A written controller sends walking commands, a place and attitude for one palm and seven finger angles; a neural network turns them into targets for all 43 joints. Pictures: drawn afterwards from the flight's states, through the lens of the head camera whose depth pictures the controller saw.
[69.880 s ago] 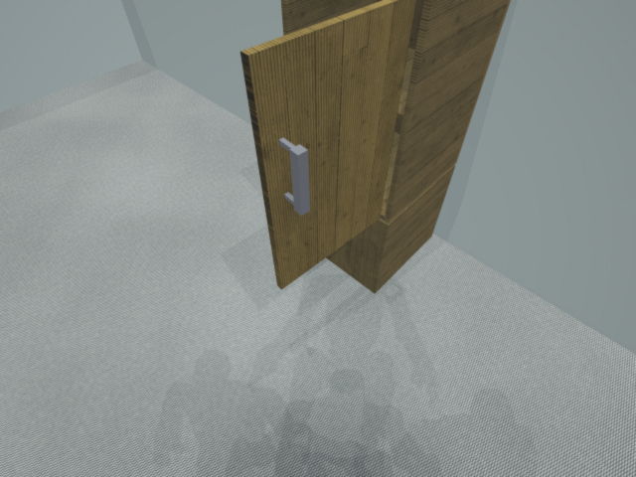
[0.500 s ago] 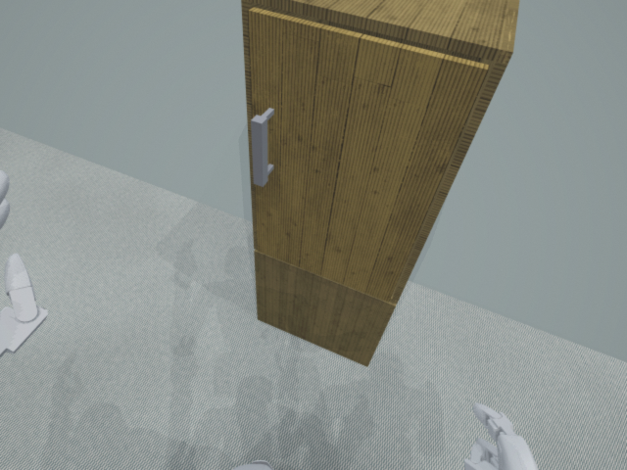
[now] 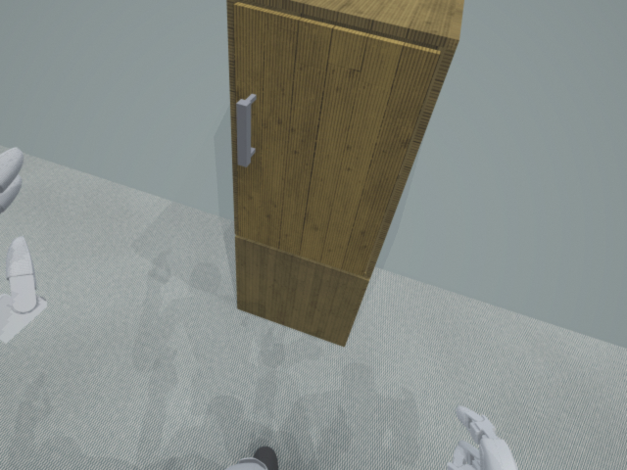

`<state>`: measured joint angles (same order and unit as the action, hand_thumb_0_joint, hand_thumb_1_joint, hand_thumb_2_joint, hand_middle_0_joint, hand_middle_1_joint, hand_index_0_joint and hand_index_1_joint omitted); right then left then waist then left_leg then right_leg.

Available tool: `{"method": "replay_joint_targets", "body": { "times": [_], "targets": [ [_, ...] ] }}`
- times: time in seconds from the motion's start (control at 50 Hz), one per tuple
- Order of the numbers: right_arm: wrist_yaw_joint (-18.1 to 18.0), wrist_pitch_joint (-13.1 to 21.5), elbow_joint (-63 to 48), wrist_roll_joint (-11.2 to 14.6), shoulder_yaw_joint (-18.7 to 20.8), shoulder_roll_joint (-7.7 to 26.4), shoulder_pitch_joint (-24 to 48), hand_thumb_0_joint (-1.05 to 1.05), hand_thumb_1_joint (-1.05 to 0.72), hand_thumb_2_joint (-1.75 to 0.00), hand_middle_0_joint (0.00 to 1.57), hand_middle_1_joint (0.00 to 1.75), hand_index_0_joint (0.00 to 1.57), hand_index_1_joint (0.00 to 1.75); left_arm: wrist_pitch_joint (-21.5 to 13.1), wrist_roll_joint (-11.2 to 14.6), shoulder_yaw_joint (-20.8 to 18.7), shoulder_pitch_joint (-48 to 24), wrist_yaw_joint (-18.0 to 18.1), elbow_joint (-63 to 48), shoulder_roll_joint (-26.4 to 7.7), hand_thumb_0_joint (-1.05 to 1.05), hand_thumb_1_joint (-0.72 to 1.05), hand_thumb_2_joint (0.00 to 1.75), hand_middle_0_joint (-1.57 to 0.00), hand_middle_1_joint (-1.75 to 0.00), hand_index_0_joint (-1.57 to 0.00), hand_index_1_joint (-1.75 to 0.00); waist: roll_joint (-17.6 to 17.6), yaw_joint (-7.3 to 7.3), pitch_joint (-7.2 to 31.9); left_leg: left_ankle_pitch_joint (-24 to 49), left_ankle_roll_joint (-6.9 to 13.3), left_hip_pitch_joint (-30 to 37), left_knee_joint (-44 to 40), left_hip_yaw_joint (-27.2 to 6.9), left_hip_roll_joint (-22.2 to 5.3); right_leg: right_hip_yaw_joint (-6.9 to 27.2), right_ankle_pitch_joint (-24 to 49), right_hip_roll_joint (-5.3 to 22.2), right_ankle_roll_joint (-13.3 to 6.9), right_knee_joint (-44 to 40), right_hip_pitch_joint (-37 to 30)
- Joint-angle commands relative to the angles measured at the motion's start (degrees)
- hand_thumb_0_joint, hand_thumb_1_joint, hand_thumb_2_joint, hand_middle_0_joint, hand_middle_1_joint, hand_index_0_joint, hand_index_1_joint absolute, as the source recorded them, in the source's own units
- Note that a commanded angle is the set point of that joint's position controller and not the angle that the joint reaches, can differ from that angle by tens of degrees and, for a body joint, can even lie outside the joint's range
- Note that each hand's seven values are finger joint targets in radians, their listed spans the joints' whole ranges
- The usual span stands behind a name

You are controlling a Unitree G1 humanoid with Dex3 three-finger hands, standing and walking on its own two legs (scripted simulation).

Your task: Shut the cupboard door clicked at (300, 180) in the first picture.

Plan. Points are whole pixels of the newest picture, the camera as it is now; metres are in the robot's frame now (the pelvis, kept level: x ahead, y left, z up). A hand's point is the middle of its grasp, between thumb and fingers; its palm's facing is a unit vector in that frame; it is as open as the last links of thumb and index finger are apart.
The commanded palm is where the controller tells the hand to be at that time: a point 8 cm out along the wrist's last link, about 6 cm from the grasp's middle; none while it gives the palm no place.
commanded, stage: stop stepping back and stand still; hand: left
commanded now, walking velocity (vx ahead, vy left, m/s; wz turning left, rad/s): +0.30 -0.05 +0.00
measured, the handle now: (248, 130) +0.76 +0.15 +0.04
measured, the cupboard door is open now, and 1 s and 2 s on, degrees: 0 0 0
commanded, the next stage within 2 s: let the arm hang, fingers relaxed in 0.98 s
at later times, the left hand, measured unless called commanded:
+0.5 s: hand out of the picture +0.08 +0.39 +0.21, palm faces +0.57 -0.75 -0.33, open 7.4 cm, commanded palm +0.02 +0.40 +0.20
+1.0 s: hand out of the picture +0.03 +0.39 +0.19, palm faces +0.49 -0.79 -0.37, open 7.4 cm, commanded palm -0.01 +0.42 +0.20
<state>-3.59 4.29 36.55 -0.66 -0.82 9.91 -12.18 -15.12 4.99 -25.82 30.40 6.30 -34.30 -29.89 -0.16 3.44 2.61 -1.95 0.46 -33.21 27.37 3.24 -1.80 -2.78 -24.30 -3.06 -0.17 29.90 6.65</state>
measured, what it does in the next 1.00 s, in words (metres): walks backwards: right foot, then left foot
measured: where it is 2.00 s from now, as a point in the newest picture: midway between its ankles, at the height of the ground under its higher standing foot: outside the picture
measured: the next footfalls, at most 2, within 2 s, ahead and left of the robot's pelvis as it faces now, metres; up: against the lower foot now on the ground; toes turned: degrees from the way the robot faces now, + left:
right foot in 0.28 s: -0.04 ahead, -0.08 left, +0.00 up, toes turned -3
left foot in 0.42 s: -0.02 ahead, +0.20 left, +0.01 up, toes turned +5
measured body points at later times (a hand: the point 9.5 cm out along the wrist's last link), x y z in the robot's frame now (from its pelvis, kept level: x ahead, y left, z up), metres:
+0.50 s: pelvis -0.12 +0.10 +0.00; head -0.14 +0.15 +0.45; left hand +0.04 +0.43 +0.23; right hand +0.02 -0.13 -0.07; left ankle -0.06 +0.19 -0.72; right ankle -0.11 -0.06 -0.67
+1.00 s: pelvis -0.16 +0.12 +0.01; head -0.19 +0.14 +0.46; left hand +0.00 +0.43 +0.21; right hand -0.02 -0.13 -0.07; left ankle -0.09 +0.25 -0.68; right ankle -0.20 +0.05 -0.72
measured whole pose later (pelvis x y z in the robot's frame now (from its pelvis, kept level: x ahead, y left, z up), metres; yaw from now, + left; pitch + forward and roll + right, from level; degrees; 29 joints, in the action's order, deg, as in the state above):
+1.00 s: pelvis -0.16 +0.12 +0.01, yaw -1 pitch -2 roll -1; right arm -3.6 1.5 38.6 0.2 0.5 12.7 -14.5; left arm -7.9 2.3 -22.6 28.8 10.4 -27.8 -22.0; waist 0.5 -1.3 2.7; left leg -18.7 -1.0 -29.2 51.8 1.5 -4.0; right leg -4.7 -19.3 -3.9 -4.8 29.2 8.3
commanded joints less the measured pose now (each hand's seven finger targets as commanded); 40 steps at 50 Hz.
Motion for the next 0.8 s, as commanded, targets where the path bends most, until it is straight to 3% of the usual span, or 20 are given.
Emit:
{"method": "replay_joint_targets", "body": {
  "times": [0.0, 0.06, 0.12, 0.14, 0.18, 0.2, 0.22, 0.24, 0.26, 0.28, 0.32, 0.36, 0.38, 0.4, 0.42, 0.44, 0.48, 0.54, 0.7, 0.78],
  "targets": [
    [-1.86, 2.02, -7.89, -0.14, 4.22, 9.49, 2.92, 0.00, -0.90, -0.90, 0.20, 0.30, 0.20, 0.30, -0.94, 1.61, -10.71, 1.11, 2.61, -6.97, -10.47, 0.00, 0.90, 0.90, -0.20, -0.30, -0.20, -0.30, 2.56, -1.49, 1.78, -18.97, -5.42, 33.02, 18.74, -5.47, 1.32, 7.93, -20.97, 12.06, -9.51, -17.37, 37.65],
    [-2.30, 1.42, -5.63, 0.35, 3.33, 9.54, 0.86, 0.00, -0.90, -0.90, 0.20, 0.30, 0.20, 0.30, 2.36, -0.03, -4.34, -12.88, 2.31, -6.24, -6.55, 0.00, 0.90, 0.90, -0.20, -0.30, -0.20, -0.30, 4.41, 1.14, -6.70, -20.26, -3.37, 26.93, 21.11, -10.23, -0.67, 2.50, -20.52, 12.32, -6.93, -7.89, 40.53],
    [-2.79, 4.58, -6.85, 0.32, 3.34, 11.88, 4.03, 0.00, -0.90, -0.90, 0.20, 0.30, 0.20, 0.30, 3.40, -0.76, -3.60, -24.50, 2.50, -7.28, -6.40, 0.00, 0.90, 0.90, -0.20, -0.30, -0.20, -0.30, -23.63, -1.38, -4.65, -53.02, -7.00, 5.15, -26.43, -28.84, -6.25, -4.49, -17.57, -6.65, -0.63, 21.53, 12.49],
    [-1.86, 5.57, -7.39, 0.21, 3.51, 10.80, 4.75, 0.00, -0.90, -0.90, 0.20, 0.30, 0.20, 0.30, 3.40, -1.13, -4.62, -24.68, 2.12, -9.59, -7.97, 0.00, 0.90, 0.90, -0.20, -0.30, -0.20, -0.30, -26.73, -3.56, -1.32, -55.70, -12.76, 1.65, -32.37, -28.43, -6.69, -3.98, -15.14, -9.77, -0.96, 29.08, 4.31],
    [0.67, 6.60, -8.87, -0.13, 5.62, 8.64, 5.38, 0.00, -0.90, -0.90, 0.20, 0.30, 0.20, 0.30, 3.29, -0.31, -7.78, -15.17, 0.62, -13.22, -10.42, 0.00, 0.90, 0.90, -0.20, -0.30, -0.20, -0.30, -28.35, -7.31, 6.23, -39.56, -20.98, -2.53, -29.19, -7.16, 0.25, -10.48, -14.82, -12.07, -2.27, 27.56, -10.68],
    [1.67, 6.44, -9.34, 1.07, 6.12, 7.63, 3.54, 0.00, -0.90, -0.90, 0.20, 0.30, 0.20, 0.30, 2.33, -0.13, -11.47, -4.07, 0.69, -13.43, -13.23, 0.00, 0.90, 0.90, -0.20, -0.30, -0.20, -0.30, -19.96, -9.55, 9.57, -31.42, -19.23, 0.71, -7.70, 5.00, 7.28, -9.71, -16.01, -7.64, -6.09, 13.86, -10.33],
    [2.87, 5.54, -9.69, 3.47, 5.23, 5.70, 2.28, 0.00, -0.90, -0.90, 0.20, 0.30, 0.20, 0.30, 1.13, -0.15, -11.30, 7.06, 0.69, -13.90, -11.83, 0.00, 0.90, 0.90, -0.20, -0.30, -0.20, -0.30, 10.22, -8.92, 5.40, -25.10, -12.23, 9.32, 40.55, 5.33, 10.50, 6.95, -18.07, 9.22, -11.88, -6.78, 13.69],
    [2.95, 4.37, -9.30, 3.29, 6.45, 8.20, 5.57, 0.00, -0.90, -0.90, 0.20, 0.30, 0.20, 0.30, 1.66, -0.18, -11.32, 3.06, 0.03, -20.89, -11.50, 0.00, 0.90, 0.90, -0.20, -0.30, -0.20, -0.30, 24.48, -5.53, -4.28, -26.93, -2.95, 0.66, 74.69, -12.55, 6.69, 30.52, -17.83, 26.30, -16.31, -16.39, 39.10],
    [2.73, 3.61, -8.02, 0.84, 4.47, 5.43, 3.57, 0.00, -0.90, -0.90, 0.20, 0.30, 0.20, 0.30, 1.44, 1.82, -14.92, -5.48, 0.00, -22.72, -14.37, 0.00, 0.90, 0.90, -0.20, -0.30, -0.20, -0.30, 9.55, -0.38, -0.28, -22.82, 0.62, -3.46, 76.04, -11.58, 2.79, 22.27, -15.35, 25.48, -16.23, -16.43, 35.20],
    [2.63, 3.38, -9.35, 0.06, 2.08, 3.12, 5.12, 0.00, -0.90, -0.90, 0.20, 0.30, 0.20, 0.30, 0.83, 0.58, -15.81, -3.52, 0.30, -15.65, -14.00, 0.00, 0.90, 0.90, -0.20, -0.30, -0.20, -0.30, 4.38, -2.60, 0.94, -20.34, -1.72, -3.82, 58.34, -8.42, -2.09, 18.68, -20.56, 19.98, -11.45, -16.30, 25.59],
    [0.13, 3.61, -8.26, 0.43, 4.10, 8.21, 4.84, 0.00, -0.90, -0.90, 0.20, 0.30, 0.20, 0.30, 0.44, -2.29, -12.03, -6.75, 1.68, -9.35, -9.87, 0.00, 0.90, 0.90, -0.20, -0.30, -0.20, -0.30, 2.95, -2.44, -6.66, -26.65, -0.07, 5.21, 29.64, -6.14, -5.51, 20.30, -21.95, 18.02, -10.33, -13.09, 28.91],
    [-1.76, 4.42, -5.25, 0.08, 2.85, 8.20, 1.42, 0.00, -0.90, -0.90, 0.20, 0.30, 0.20, 0.30, 0.42, -2.95, -7.69, -11.76, 3.86, -4.73, -6.52, 0.00, 0.90, 0.90, -0.20, -0.30, -0.20, -0.30, -3.91, -0.92, -3.70, -27.22, 0.98, 19.28, 6.79, 0.25, -0.59, 11.52, -20.84, 12.76, -7.73, -2.92, 26.45],
    [-2.52, 5.12, -5.57, 0.14, 2.93, 10.11, 0.20, 0.00, -0.90, -0.90, 0.20, 0.30, 0.20, 0.30, 0.42, -2.93, -5.79, -15.48, 4.46, -3.98, -5.66, 0.00, 0.90, 0.90, -0.20, -0.30, -0.20, -0.30, -15.95, -0.51, -3.51, -35.50, 2.76, 20.98, -5.95, -9.25, -3.86, 5.45, -16.17, 6.19, -4.74, 12.12, 26.25],
    [-2.55, 5.76, -7.75, 0.64, 3.33, 11.71, 0.31, 0.00, -0.90, -0.90, 0.20, 0.30, 0.20, 0.30, -0.18, -3.08, -4.71, -17.42, 4.84, -4.50, -5.13, 0.00, 0.90, 0.90, -0.20, -0.30, -0.20, -0.30, -28.82, -0.80, -5.41, -34.58, 7.05, 25.72, -12.74, -30.25, -16.97, -1.78, -11.18, 0.81, -0.55, 26.58, 35.82],
    [-2.27, 5.86, -7.54, 0.34, 2.84, 10.17, 0.89, 0.00, -0.90, -0.90, 0.20, 0.30, 0.20, 0.30, -1.36, -3.92, -5.55, -19.72, 4.27, -3.00, -7.19, 0.00, 0.90, 0.90, -0.20, -0.30, -0.20, -0.30, -19.58, -0.63, -4.66, -42.50, 9.40, 18.68, -17.79, -37.21, -21.08, 2.55, -6.55, 2.11, -0.47, 34.77, 34.18],
    [-1.34, 5.87, -7.23, 0.30, 2.86, 9.64, 1.66, 0.00, -0.90, -0.90, 0.20, 0.30, 0.20, 0.30, -0.46, -4.16, -4.44, -17.87, 2.97, -1.98, -6.59, 0.00, 0.90, 0.90, -0.20, -0.30, -0.20, -0.30, -11.55, -1.23, -4.98, -46.44, 5.49, 15.02, -18.95, -37.36, -18.66, 4.15, -2.10, 1.81, -0.45, 38.89, 32.87],
    [-0.08, 5.25, -7.71, 0.37, 3.44, 9.35, 3.41, 0.00, -0.90, -0.90, 0.20, 0.30, 0.20, 0.30, 1.12, -3.82, -0.92, -13.67, 2.09, -4.95, -2.34, 0.00, 0.90, 0.90, -0.20, -0.30, -0.20, -0.30, -6.17, -2.31, -3.13, -42.06, 1.30, 16.04, -17.68, -27.60, -15.72, 3.44, 3.44, 2.19, -0.35, 37.18, 30.75],
    [0.68, 3.82, -8.68, 0.29, 3.23, 8.28, 5.32, 0.00, -0.90, -0.90, 0.20, 0.30, 0.20, 0.30, 2.89, -3.75, 0.73, -8.34, 2.32, -11.32, -1.61, 0.00, 0.90, 0.90, -0.20, -0.30, -0.20, -0.30, -11.82, -3.46, -1.11, -39.94, -3.67, 15.17, -21.11, -16.72, -11.78, -0.24, 7.33, 0.05, -0.48, 30.94, 23.77],
    [-1.87, 0.76, -9.14, -0.51, 2.57, 5.49, 3.92, 0.00, -0.90, -0.90, 0.20, 0.30, 0.20, 0.30, 5.42, -2.57, -5.48, -1.90, 4.55, -8.90, -7.97, 0.00, 0.90, 0.90, -0.20, -0.30, -0.20, -0.30, -15.28, -2.90, 2.84, -31.95, -3.79, 21.34, -24.23, -7.11, -10.99, -6.97, 0.97, -3.34, -1.71, 8.36, 8.93],
    [-1.49, -0.17, -9.59, 0.02, 2.68, 6.54, 4.81, 0.00, -0.90, -0.90, 0.20, 0.30, 0.20, 0.30, 8.18, -1.43, -4.68, 0.05, 3.98, -3.99, -6.77, 0.00, 0.90, 0.90, -0.20, -0.30, -0.20, -0.30, -6.16, -3.20, 3.86, -30.87, -2.70, 8.71, -7.88, -2.24, -6.54, -3.06, -0.35, -0.39, -5.04, -9.24, -8.58]
  ]
}}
